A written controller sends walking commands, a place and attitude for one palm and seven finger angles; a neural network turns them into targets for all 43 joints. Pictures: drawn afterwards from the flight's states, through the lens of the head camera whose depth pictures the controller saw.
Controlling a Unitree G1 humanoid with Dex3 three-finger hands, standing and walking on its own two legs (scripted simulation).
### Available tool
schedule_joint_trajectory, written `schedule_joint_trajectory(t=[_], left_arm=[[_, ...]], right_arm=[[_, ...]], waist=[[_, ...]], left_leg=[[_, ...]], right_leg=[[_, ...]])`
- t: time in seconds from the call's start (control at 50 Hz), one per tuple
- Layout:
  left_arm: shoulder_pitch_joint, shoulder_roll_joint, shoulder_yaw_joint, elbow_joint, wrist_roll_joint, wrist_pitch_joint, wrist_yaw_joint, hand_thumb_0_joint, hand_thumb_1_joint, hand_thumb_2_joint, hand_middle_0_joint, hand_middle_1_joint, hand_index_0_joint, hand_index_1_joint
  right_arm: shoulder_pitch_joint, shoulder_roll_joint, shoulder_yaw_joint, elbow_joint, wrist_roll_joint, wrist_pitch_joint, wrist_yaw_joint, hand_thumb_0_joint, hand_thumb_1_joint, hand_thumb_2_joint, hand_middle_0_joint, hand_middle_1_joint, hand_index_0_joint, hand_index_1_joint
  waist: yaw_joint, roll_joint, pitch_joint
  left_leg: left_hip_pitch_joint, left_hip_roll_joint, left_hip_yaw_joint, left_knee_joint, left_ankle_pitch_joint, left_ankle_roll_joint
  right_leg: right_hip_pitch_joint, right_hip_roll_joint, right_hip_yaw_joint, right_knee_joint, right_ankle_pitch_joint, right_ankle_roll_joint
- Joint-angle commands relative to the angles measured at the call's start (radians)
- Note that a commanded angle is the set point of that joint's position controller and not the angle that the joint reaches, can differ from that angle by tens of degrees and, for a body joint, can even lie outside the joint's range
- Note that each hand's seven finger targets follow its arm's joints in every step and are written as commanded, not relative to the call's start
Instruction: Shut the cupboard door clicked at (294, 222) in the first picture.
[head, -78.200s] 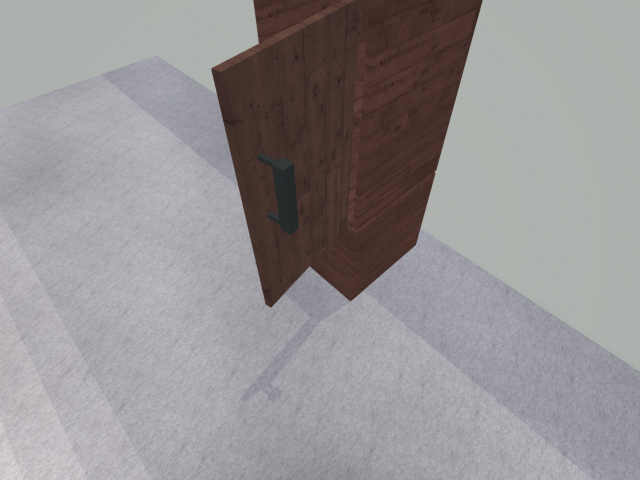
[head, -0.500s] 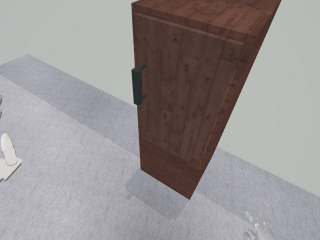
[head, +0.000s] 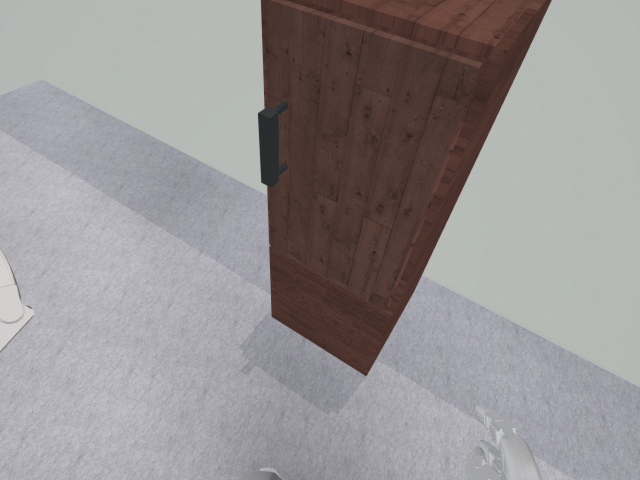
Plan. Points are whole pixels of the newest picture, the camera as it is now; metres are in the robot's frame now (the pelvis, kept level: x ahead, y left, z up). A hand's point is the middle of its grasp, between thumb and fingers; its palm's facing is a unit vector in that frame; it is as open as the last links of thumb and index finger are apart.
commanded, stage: step back with the hand held close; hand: left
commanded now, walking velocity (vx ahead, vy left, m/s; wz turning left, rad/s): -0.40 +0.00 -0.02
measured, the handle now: (276, 144) +0.67 +0.13 +0.03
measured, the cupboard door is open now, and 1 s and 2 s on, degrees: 0 0 0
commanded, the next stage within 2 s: stop stepping back and stand still in 0.42 s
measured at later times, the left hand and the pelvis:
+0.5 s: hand out of the picture +0.12 +0.29 +0.19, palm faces +0.48 -0.74 -0.47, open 7.4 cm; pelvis -0.07 +0.01 +0.01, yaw +3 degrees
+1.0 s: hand out of the picture +0.06 +0.31 +0.19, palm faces +0.48 -0.80 -0.36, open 7.4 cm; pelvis -0.14 +0.03 +0.02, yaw +0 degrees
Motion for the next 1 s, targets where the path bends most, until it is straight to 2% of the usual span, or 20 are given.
schedule_joint_trajectory(t=[0.0, 0.06, 0.12, 0.16, 0.2, 0.28, 0.32, 0.34, 0.38, 0.46, 0.54, 0.58, 0.6, 0.64, 0.68, 0.74, 0.8, 0.82, 0.9, 0.98], left_arm=[[0.016, 0.172, 0.101, -0.203, -0.012, -0.05, 0.011, 0.0, 0.9, 0.9, -0.2, -0.3, -0.2, -0.3], [0.002, 0.198, 0.123, -0.2, -0.002, -0.043, 0.015, 0.0, 0.9, 0.9, -0.2, -0.3, -0.2, -0.3], [0.004, 0.217, 0.102, -0.191, -0.002, -0.029, 0.037, 0.0, 0.9, 0.9, -0.2, -0.3, -0.2, -0.3], [0.028, 0.223, 0.087, -0.184, 0.0, -0.016, 0.055, 0.0, 0.9, 0.9, -0.2, -0.3, -0.2, -0.3], [0.029, 0.224, 0.091, -0.168, 0.007, -0.003, 0.064, 0.0, 0.9, 0.9, -0.2, -0.3, -0.2, -0.3], [-0.029, 0.236, 0.076, -0.209, 0.008, 0.0, 0.068, 0.0, 0.9, 0.9, -0.2, -0.3, -0.2, -0.3], [-0.01, 0.243, 0.108, -0.229, 0.009, -0.019, 0.06, 0.0, 0.9, 0.9, -0.2, -0.3, -0.2, -0.3], [0.034, 0.239, 0.117, -0.201, 0.002, -0.023, 0.049, 0.0, 0.9, 0.9, -0.2, -0.3, -0.2, -0.3], [0.024, 0.212, 0.131, -0.223, 0.003, -0.022, 0.038, 0.0, 0.9, 0.9, -0.2, -0.3, -0.2, -0.3], [0.004, 0.156, 0.08, -0.24, -0.004, -0.02, 0.021, 0.0, 0.9, 0.9, -0.2, -0.3, -0.2, -0.3], [0.008, 0.154, 0.057, -0.19, -0.011, -0.025, 0.015, 0.0, 0.9, 0.9, -0.2, -0.3, -0.2, -0.3], [-0.017, 0.201, 0.081, -0.189, -0.011, -0.017, 0.034, 0.0, 0.9, 0.9, -0.2, -0.3, -0.2, -0.3], [-0.016, 0.189, 0.055, -0.178, -0.021, -0.003, 0.041, 0.0, 0.9, 0.9, -0.2, -0.3, -0.2, -0.3], [0.012, 0.22, 0.08, -0.165, -0.021, 0.016, 0.055, 0.0, 0.9, 0.9, -0.2, -0.3, -0.2, -0.3], [0.012, 0.237, 0.107, -0.135, -0.018, 0.032, 0.062, 0.0, 0.9, 0.9, -0.2, -0.3, -0.2, -0.3], [-0.019, 0.2, 0.07, -0.109, -0.012, 0.029, 0.056, 0.0, 0.9, 0.9, -0.2, -0.3, -0.2, -0.3], [-0.072, 0.165, 0.032, -0.148, 0.005, 0.018, 0.052, 0.0, 0.9, 0.9, -0.2, -0.3, -0.2, -0.3], [-0.088, 0.156, 0.026, -0.14, 0.014, 0.02, 0.054, 0.0, 0.9, 0.9, -0.2, -0.3, -0.2, -0.3], [-0.062, 0.14, -0.001, -0.131, 0.018, 0.03, 0.049, 0.0, 0.9, 0.9, -0.2, -0.3, -0.2, -0.3], [-0.01, 0.171, 0.034, -0.134, 0.011, 0.032, 0.049, 0.0, 0.9, 0.9, -0.2, -0.3, -0.2, -0.3]], right_arm=[[-0.09, -0.16, -0.067, -0.155, 0.0, -0.059, -0.014, 0.0, -0.9, -0.9, 0.2, 0.3, 0.2, 0.3], [-0.092, -0.16, -0.068, -0.172, 0.003, -0.043, -0.015, 0.0, -0.9, -0.9, 0.2, 0.3, 0.2, 0.3], [-0.052, -0.118, -0.068, -0.153, -0.003, -0.022, 0.0, 0.0, -0.9, -0.9, 0.2, 0.3, 0.2, 0.3], [-0.059, -0.106, -0.069, -0.147, 0.006, -0.004, 0.007, 0.0, -0.9, -0.9, 0.2, 0.3, 0.2, 0.3], [-0.057, -0.096, -0.06, -0.14, 0.002, 0.007, -0.001, 0.0, -0.9, -0.9, 0.2, 0.3, 0.2, 0.3], [-0.072, -0.121, -0.059, -0.121, 0.005, 0.005, -0.036, 0.0, -0.9, -0.9, 0.2, 0.3, 0.2, 0.3], [-0.064, -0.155, -0.079, -0.14, 0.013, -0.015, -0.046, 0.0, -0.9, -0.9, 0.2, 0.3, 0.2, 0.3], [-0.04, -0.149, -0.094, -0.144, 0.033, -0.028, -0.042, 0.0, -0.9, -0.9, 0.2, 0.3, 0.2, 0.3], [-0.07, -0.158, -0.084, -0.155, 0.009, -0.048, -0.042, 0.0, -0.9, -0.9, 0.2, 0.3, 0.2, 0.3], [-0.058, -0.156, -0.083, -0.135, -0.003, -0.089, -0.032, 0.0, -0.9, -0.9, 0.2, 0.3, 0.2, 0.3], [-0.048, -0.145, -0.064, -0.103, 0.001, -0.103, -0.011, 0.0, -0.9, -0.9, 0.2, 0.3, 0.2, 0.3], [-0.03, -0.127, -0.059, -0.101, 0.003, -0.09, -0.01, 0.0, -0.9, -0.9, 0.2, 0.3, 0.2, 0.3], [-0.028, -0.109, -0.057, -0.117, 0.017, -0.082, -0.011, 0.0, -0.9, -0.9, 0.2, 0.3, 0.2, 0.3], [-0.052, -0.098, -0.036, -0.138, 0.018, -0.063, -0.018, 0.0, -0.9, -0.9, 0.2, 0.3, 0.2, 0.3], [-0.057, -0.112, -0.025, -0.134, 0.009, -0.05, -0.024, 0.0, -0.9, -0.9, 0.2, 0.3, 0.2, 0.3], [-0.06, -0.127, -0.023, -0.137, 0.017, -0.057, -0.039, 0.0, -0.9, -0.9, 0.2, 0.3, 0.2, 0.3], [-0.056, -0.141, -0.012, -0.135, 0.015, -0.079, -0.049, 0.0, -0.9, -0.9, 0.2, 0.3, 0.2, 0.3], [-0.05, -0.135, -0.014, -0.136, 0.014, -0.089, -0.051, 0.0, -0.9, -0.9, 0.2, 0.3, 0.2, 0.3], [-0.044, -0.13, -0.016, -0.129, 0.009, -0.116, -0.04, 0.0, -0.9, -0.9, 0.2, 0.3, 0.2, 0.3], [-0.036, -0.133, -0.017, -0.121, 0.003, -0.117, -0.025, 0.0, -0.9, -0.9, 0.2, 0.3, 0.2, 0.3]], waist=[[-0.002, 0.153, -0.182], [-0.009, 0.082, -0.12], [-0.021, -0.115, -0.113], [-0.02, -0.167, -0.157], [-0.02, -0.118, -0.124], [-0.027, 0.003, -0.116], [-0.008, 0.143, -0.196], [-0.007, 0.104, -0.247], [-0.004, 0.247, -0.181], [0.0, 0.184, -0.111], [-0.001, 0.164, -0.161], [-0.016, 0.045, -0.249], [-0.019, -0.066, -0.281], [-0.001, -0.106, -0.202], [-0.015, -0.098, -0.134], [-0.017, -0.016, -0.047], [-0.026, 0.268, -0.006], [-0.023, 0.277, 0.017], [-0.01, 0.16, -0.023], [-0.011, 0.185, -0.077]], left_leg=[[-0.19, 0.261, -0.286, -0.339, -0.275, 0.014], [-0.301, 0.186, -0.236, -0.262, -0.496, -0.01], [-0.042, 0.042, -0.117, 0.098, -0.265, -0.102], [0.021, 0.014, -0.111, 0.317, -0.258, -0.114], [0.019, 0.04, -0.128, 0.275, -0.263, -0.113], [0.122, 0.031, -0.056, -0.188, -0.062, -0.103], [0.05, 0.175, -0.165, -0.278, 0.122, -0.042], [0.024, 0.18, -0.104, -0.258, 0.066, -0.047], [-0.209, 0.254, -0.219, -0.371, -0.051, 0.003], [-0.17, 0.322, -0.23, -0.312, -0.005, 0.025], [0.062, 0.233, -0.158, -0.193, 0.116, -0.037], [0.141, 0.114, -0.049, -0.056, 0.058, -0.104], [0.148, 0.056, -0.028, 0.022, -0.027, -0.123], [0.073, 0.03, -0.077, 0.103, -0.182, -0.115], [0.129, 0.034, -0.086, 0.031, -0.14, -0.105], [0.198, 0.064, -0.117, -0.202, -0.126, -0.079], [0.033, 0.194, -0.339, -0.535, -0.559, -0.05], [-0.024, 0.23, -0.38, -0.573, -0.621, -0.032], [0.024, 0.201, -0.292, -0.507, -0.486, -0.042], [0.079, 0.156, -0.208, -0.437, -0.338, -0.073]], right_leg=[[0.334, -0.059, 0.055, 0.046, 0.102, -0.007], [0.28, -0.126, 0.192, -0.049, -0.024, -0.052], [-0.062, -0.39, 0.457, -0.343, -0.122, -0.163], [-0.071, -0.449, 0.418, -0.379, 0.068, -0.199], [-0.048, -0.398, 0.314, -0.324, 0.232, -0.179], [0.038, -0.244, 0.138, -0.186, 0.354, -0.063], [0.188, -0.089, 0.031, -0.067, 0.31, 0.027], [0.25, -0.079, 0.022, -0.064, 0.259, 0.043], [0.339, -0.041, -0.038, 0.12, 0.244, 0.049], [0.218, -0.04, -0.024, 0.14, -0.03, 0.032], [0.176, -0.069, -0.016, -0.143, 0.184, 0.02], [0.16, -0.216, 0.15, -0.193, 0.444, -0.044], [0.148, -0.285, 0.231, -0.233, 0.415, -0.064], [0.091, -0.339, 0.302, -0.312, 0.12, -0.117], [-0.002, -0.296, 0.241, -0.336, -0.085, -0.112], [-0.02, -0.165, 0.107, -0.309, -0.138, -0.043], [0.113, -0.044, -0.037, -0.081, -0.111, 0.015], [0.152, -0.036, -0.047, -0.015, -0.055, 0.025], [0.208, -0.039, -0.062, -0.117, -0.022, 0.015], [0.252, -0.066, -0.044, -0.233, 0.009, -0.012]])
